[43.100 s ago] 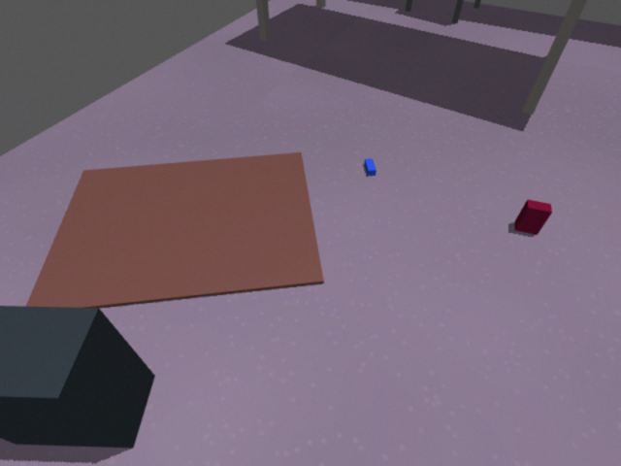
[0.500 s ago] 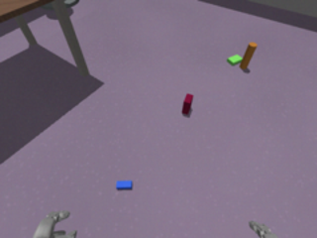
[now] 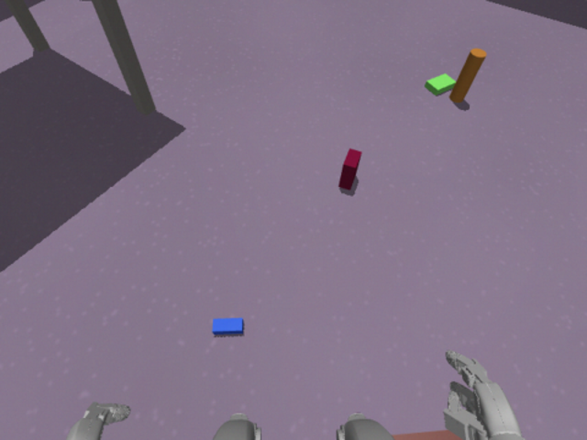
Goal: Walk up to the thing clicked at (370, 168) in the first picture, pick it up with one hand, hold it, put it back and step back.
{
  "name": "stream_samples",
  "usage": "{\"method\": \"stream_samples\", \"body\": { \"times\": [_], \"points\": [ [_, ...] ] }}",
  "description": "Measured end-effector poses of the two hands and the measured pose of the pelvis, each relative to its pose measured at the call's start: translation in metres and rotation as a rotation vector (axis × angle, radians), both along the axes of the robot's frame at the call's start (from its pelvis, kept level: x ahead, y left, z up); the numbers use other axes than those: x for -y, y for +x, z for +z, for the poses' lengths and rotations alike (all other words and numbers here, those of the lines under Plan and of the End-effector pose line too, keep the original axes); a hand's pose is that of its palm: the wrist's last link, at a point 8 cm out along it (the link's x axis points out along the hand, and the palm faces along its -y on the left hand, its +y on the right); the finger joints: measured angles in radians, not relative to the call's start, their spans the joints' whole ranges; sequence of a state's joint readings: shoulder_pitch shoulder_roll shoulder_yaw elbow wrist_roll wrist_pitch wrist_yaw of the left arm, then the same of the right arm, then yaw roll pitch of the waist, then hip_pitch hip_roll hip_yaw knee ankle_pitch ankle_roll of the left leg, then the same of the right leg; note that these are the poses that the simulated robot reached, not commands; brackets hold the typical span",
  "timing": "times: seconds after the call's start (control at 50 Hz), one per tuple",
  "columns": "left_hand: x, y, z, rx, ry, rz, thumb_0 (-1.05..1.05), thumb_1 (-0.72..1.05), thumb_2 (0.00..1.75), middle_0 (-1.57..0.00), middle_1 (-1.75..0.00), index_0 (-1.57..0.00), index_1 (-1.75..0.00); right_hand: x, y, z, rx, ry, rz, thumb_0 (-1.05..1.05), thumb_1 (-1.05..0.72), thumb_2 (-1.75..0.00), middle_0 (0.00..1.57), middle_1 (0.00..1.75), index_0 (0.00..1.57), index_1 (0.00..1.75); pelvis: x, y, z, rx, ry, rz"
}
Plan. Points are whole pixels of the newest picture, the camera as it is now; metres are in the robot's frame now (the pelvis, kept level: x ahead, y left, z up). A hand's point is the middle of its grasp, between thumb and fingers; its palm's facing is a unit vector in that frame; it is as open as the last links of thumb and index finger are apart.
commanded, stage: rise first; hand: left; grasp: from above
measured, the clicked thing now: (228, 326) +0.48 +0.19 -0.70
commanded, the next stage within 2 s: none
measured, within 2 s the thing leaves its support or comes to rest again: neither
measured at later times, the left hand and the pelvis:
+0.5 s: hand out of the picture +0.13 +0.26 -0.21, palm faces -0.31 -0.76 -0.57, open 13.4 cm; pelvis -0.03 +0.00 -0.07, yaw +0 degrees
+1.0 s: hand (179, 374) +0.29 +0.25 -0.40, palm faces -0.49 -0.25 -0.83, open 12.5 cm; pelvis -0.09 -0.02 -0.26, yaw -3 degrees
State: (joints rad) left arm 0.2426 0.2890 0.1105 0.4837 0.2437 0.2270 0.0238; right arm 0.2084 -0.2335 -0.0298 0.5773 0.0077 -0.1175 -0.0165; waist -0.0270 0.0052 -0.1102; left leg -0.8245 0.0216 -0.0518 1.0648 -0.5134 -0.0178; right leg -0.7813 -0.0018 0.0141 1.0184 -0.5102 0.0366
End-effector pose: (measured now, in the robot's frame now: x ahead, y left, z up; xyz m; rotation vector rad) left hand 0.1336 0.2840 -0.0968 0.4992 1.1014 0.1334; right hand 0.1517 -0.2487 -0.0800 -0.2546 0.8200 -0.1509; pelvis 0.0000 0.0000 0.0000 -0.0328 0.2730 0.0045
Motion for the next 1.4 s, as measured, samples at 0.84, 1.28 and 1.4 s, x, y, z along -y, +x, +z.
{"method": "stream_samples", "body": {
  "times": [0.84,1.28,1.4],
  "points": [
    [0.01,0.122,-0.198,0.184,0.449,-0.617,0.0,-0.35,0.82,-0.31,-0.84,-0.29,-0.85,0.032,-0.07,-0.243,-0.154,-0.016,0.024,0.01,-0.92,-0.91,0.2,0.3,0.2,0.3,0.013,-0.077,-0.208,-0.307,0.002,-0.023],
    [0.034,0.221,-0.313,0.293,0.636,-1.0,0.0,-0.16,0.73,-0.39,-0.71,-0.39,-0.71,0.037,-0.215,-0.34,-0.562,-0.07,-0.106,0.01,-0.89,-0.9,0.2,0.3,0.2,0.3,0.003,-0.102,-0.319,-0.316,-0.047,-0.056],
    [0.035,0.236,-0.329,0.284,0.655,-1.053,0.0,-0.17,0.74,-0.39,-0.68,-0.39,-0.68,0.028,-0.221,-0.348,-0.591,-0.069,-0.111,0.01,-0.9,-0.9,0.2,0.3,0.2,0.3,-0.002,-0.101,-0.331,-0.321,-0.06,-0.058]
  ]
}}
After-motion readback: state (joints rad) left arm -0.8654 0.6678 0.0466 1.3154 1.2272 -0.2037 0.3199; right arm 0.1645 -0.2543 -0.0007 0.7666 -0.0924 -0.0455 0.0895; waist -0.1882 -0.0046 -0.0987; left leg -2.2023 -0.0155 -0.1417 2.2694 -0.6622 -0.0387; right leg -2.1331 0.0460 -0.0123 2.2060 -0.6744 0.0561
